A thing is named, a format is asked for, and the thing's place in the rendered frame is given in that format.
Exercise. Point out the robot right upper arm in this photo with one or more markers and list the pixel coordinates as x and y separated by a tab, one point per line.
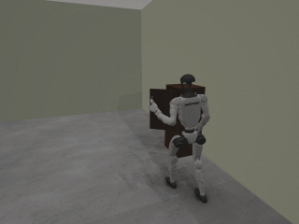
204	106

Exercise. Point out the left robot forearm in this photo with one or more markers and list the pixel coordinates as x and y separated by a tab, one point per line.
165	119

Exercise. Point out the right robot hand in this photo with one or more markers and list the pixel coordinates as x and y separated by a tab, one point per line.
197	127

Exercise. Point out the robot left upper arm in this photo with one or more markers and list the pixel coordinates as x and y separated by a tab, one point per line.
173	110

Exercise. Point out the cupboard door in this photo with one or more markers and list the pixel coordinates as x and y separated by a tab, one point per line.
162	98

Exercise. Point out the left robot hand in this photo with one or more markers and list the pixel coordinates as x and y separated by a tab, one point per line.
153	106

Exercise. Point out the robot right thigh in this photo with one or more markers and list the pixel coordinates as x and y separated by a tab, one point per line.
197	148

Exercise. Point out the right robot forearm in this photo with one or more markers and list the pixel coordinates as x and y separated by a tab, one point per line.
202	123

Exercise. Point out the right robot foot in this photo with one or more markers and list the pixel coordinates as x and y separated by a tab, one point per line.
203	197

